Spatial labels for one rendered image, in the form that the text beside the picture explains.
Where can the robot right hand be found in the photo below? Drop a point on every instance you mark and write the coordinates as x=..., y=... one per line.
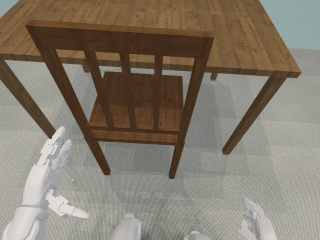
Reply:
x=260, y=227

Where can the robot left hand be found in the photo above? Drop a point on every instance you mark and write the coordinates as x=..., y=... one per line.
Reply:
x=46, y=173

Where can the robot left shin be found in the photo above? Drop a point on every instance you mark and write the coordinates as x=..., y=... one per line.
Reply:
x=129, y=215

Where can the chair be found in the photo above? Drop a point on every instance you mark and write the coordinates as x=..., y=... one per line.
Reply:
x=130, y=107

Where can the table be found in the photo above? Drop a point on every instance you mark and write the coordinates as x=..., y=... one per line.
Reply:
x=246, y=42

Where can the robot left thigh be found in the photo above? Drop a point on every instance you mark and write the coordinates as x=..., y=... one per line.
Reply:
x=128, y=228

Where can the robot left forearm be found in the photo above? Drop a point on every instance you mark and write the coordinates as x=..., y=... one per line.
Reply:
x=29, y=223

